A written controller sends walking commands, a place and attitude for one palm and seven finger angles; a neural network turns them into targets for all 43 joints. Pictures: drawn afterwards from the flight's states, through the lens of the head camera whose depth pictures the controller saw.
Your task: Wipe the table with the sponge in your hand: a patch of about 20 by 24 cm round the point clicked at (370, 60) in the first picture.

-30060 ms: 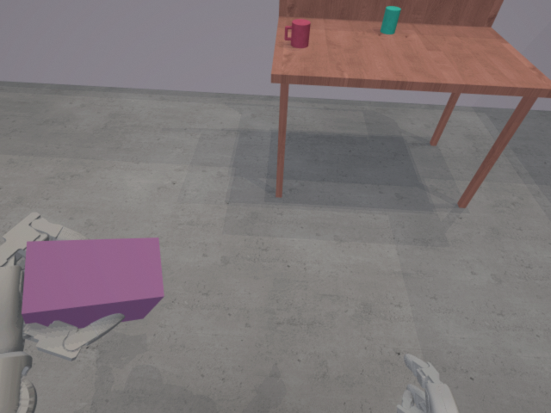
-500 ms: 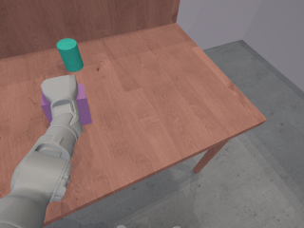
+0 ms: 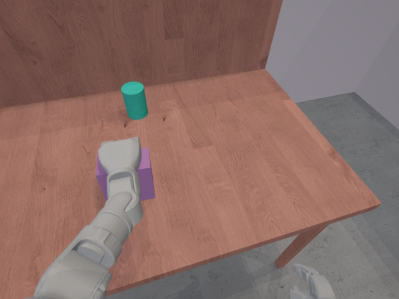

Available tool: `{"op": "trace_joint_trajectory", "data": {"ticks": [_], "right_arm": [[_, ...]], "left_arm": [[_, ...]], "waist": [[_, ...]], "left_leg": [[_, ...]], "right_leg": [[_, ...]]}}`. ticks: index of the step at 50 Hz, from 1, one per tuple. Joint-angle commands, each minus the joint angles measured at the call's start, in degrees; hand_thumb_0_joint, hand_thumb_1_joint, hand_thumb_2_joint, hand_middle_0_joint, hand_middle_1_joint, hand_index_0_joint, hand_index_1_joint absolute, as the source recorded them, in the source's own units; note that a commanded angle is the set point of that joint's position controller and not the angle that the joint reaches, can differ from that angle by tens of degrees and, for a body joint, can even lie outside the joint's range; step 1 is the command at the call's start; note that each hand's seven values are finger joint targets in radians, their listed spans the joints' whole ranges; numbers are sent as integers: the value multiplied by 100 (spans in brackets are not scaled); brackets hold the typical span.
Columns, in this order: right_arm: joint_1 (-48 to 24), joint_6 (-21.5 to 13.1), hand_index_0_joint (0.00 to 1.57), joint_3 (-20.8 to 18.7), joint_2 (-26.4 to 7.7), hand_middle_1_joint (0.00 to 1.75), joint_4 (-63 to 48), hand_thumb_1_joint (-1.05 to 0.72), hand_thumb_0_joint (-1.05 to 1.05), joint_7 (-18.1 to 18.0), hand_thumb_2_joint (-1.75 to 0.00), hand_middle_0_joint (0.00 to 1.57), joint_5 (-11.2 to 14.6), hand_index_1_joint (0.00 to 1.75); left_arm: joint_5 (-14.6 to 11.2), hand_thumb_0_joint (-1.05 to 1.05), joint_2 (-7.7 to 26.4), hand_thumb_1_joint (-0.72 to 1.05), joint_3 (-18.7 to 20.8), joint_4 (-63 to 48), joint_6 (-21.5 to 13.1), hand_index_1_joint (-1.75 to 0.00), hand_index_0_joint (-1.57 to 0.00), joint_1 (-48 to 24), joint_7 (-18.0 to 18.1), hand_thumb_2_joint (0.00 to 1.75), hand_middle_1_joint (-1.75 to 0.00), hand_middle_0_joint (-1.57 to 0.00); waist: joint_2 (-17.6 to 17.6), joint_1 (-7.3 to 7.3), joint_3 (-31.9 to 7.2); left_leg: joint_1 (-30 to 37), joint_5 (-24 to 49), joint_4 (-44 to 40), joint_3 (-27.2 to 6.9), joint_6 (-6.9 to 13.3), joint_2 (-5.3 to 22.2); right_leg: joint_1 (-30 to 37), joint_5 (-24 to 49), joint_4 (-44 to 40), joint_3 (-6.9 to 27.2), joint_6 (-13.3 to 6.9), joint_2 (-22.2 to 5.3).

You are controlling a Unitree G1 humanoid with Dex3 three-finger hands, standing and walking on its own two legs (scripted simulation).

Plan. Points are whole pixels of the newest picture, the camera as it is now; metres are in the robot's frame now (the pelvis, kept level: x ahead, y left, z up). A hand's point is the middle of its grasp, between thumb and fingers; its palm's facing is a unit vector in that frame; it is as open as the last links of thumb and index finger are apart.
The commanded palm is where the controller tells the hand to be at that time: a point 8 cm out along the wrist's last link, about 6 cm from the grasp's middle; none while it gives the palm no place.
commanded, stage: wipe back along the third lane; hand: left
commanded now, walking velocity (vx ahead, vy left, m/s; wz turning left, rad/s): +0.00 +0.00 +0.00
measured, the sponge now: (129, 182) +0.38 +0.21 -0.03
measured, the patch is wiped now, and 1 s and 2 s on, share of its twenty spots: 1.00 1.00 1.00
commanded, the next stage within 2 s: slide back across to the middle lane in 1.82 s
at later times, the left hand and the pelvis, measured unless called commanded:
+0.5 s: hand (131, 194) +0.32 +0.18 +0.01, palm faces -0.03 -0.03 -1.00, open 10.4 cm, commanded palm +0.27 +0.15 +0.04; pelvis -0.02 -0.02 +0.00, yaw +0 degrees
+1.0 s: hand (135, 208) +0.29 +0.16 +0.01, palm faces -0.03 -0.04 -1.00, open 10.4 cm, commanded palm +0.24 +0.14 +0.04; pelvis -0.03 -0.03 +0.00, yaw -1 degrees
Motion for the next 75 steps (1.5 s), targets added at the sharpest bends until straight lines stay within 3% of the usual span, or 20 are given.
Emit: {"op": "trace_joint_trajectory", "data": {"ticks": [1,10,12,13,19,22,25,31,32,35,42,44,47,49,52,53,56,68,72,75], "right_arm": [[-294,-147,20,-177,-801,30,-739,-90,0,-46,-90,20,33,30],[-586,-177,20,-134,-779,30,-884,-90,0,-31,-90,20,66,30],[-655,-188,20,-131,-805,30,-873,-90,0,-56,-90,20,90,30],[-683,-179,20,-105,-788,30,-911,-90,0,-57,-90,20,92,30],[-768,-192,20,-118,-767,30,-887,-90,0,-109,-90,20,89,30],[-796,-218,20,-145,-795,30,-892,-90,0,-117,-90,20,77,30],[-832,-212,20,-130,-760,30,-947,-90,0,-113,-90,20,90,30],[-915,-241,20,-138,-760,30,-967,-90,0,-126,-90,20,91,30],[-912,-240,20,-158,-799,30,-947,-90,0,-131,-90,20,85,30],[-992,-243,20,-112,-760,30,-981,-90,0,-171,-90,20,107,30],[-1039,-296,20,-127,-789,30,-980,-90,0,-192,-90,20,115,30],[-1056,-303,20,-117,-734,30,-1042,-90,0,-151,-90,20,127,30],[-1103,-306,20,-131,-776,30,-1046,-90,0,-116,-90,20,119,30],[-1098,-303,20,-123,-734,30,-1078,-90,0,-93,-90,20,131,30],[-1134,-299,20,-118,-791,30,-1006,-90,0,-138,-90,20,123,30],[-1111,-305,20,-106,-748,30,-1041,-90,0,-131,-90,20,121,30],[-1136,-337,20,-88,-739,30,-1079,-90,0,-103,-90,20,130,30],[-1083,-315,20,-118,-724,30,-1082,-90,0,-72,-90,20,112,30],[-1093,-306,20,-123,-759,30,-1050,-90,0,-91,-90,20,111,30],[-1107,-285,20,-95,-711,30,-1068,-90,0,-89,-90,20,120,30]], "left_arm": [[-62,0,-93,10,-135,-422,-6,-160,-120,-184,-343,130,-160,-120],[-71,0,-133,10,-249,-1176,106,-160,-120,559,-350,130,-160,-120],[-62,0,68,10,-57,-1196,132,-160,-120,619,-341,130,-160,-120],[-39,0,-157,10,-341,-1283,156,-160,-120,535,-365,130,-160,-120],[37,0,-230,10,-411,-1156,175,-160,-120,291,-376,130,-160,-120],[-20,0,-14,10,-101,-1106,86,-160,-120,639,-352,130,-160,-120],[-7,0,-301,10,-441,-1215,60,-160,-120,586,-352,130,-160,-120],[-66,0,-256,10,-355,-1322,65,-160,-120,802,-288,130,-160,-120],[-68,0,-25,10,-97,-1343,62,-160,-120,876,-269,130,-160,-120],[-75,0,-174,10,-334,-1437,114,-160,-120,820,-290,130,-160,-120],[-31,0,78,10,-85,-1554,115,-160,-120,1039,-336,130,-160,-120],[-37,0,-298,10,-485,-1661,85,-160,-120,1192,-373,130,-160,-120],[-67,0,-110,10,-250,-1796,83,-160,-120,1480,-362,130,-160,-120],[-90,0,-357,10,-531,-1911,95,-160,-120,1471,-371,130,-160,-120],[-76,0,63,10,-119,-1896,149,-160,-120,1353,-347,130,-160,-120],[-74,0,-218,10,-411,-1952,148,-160,-120,1375,-359,130,-160,-120],[-69,0,-178,10,-377,-2033,113,-160,-120,1737,-368,130,-160,-120],[15,0,-439,10,-647,-1993,120,-160,-120,1359,-408,130,-160,-120],[17,0,-103,10,-279,-1968,103,-160,-120,1429,-365,130,-160,-120],[60,0,-366,10,-623,-1934,162,-160,-120,1223,-378,130,-160,-120]], "waist": [[-460,-128,-1130],[-482,-21,-959],[-578,12,-885],[-487,-32,-746],[-479,-18,-610],[-606,113,-689],[-593,26,-494],[-630,95,-485],[-752,149,-562],[-661,74,-300],[-647,174,-386],[-679,120,-357],[-723,206,-502],[-750,146,-440],[-782,184,-418],[-742,121,-405],[-718,187,-501],[-780,119,-585],[-830,191,-603],[-690,91,-368]], "left_leg": [[1203,3324,-214,-93,-171,125],[1145,2967,-317,-38,-143,42],[1086,2730,-394,-68,-159,39],[1056,2580,-426,-64,-148,23],[966,1811,-546,-58,-118,-11],[879,1670,-565,-51,-106,-28],[834,1432,-600,-48,-93,-32],[792,1234,-621,14,-72,-71],[767,1267,-634,-22,-78,-68],[744,1009,-695,32,-61,-100],[824,1069,-699,-5,-72,-111],[876,1169,-644,24,-60,-111],[894,1419,-612,-10,-79,-97],[916,1445,-582,20,-62,-100],[886,1422,-603,-7,-81,-101],[921,1471,-568,39,-65,-112],[945,1720,-513,30,-91,-122],[934,1714,-415,-29,-75,-65],[841,1656,-420,-55,-95,-70],[860,1485,-445,-36,-85,-55]], "right_leg": [[685,3151,-10,-171,-437,141],[983,3283,-51,-68,-463,108],[1005,3101,-89,-19,-477,111],[918,2898,-102,-52,-472,111],[696,1972,-220,-61,-498,131],[811,1918,-258,30,-513,132],[668,1592,-297,7,-492,128],[732,1456,-375,105,-482,113],[818,1531,-373,166,-501,126],[712,1189,-496,206,-449,98],[743,1158,-498,296,-486,134],[748,1335,-444,210,-468,113],[881,1783,-354,294,-497,128],[868,1873,-318,211,-468,112],[874,1898,-360,347,-480,126],[894,2014,-310,274,-456,105],[1001,2443,-217,297,-468,93],[750,2164,-65,134,-480,126],[786,2155,-76,209,-493,136],[571,1790,-119,115,-471,138]]}}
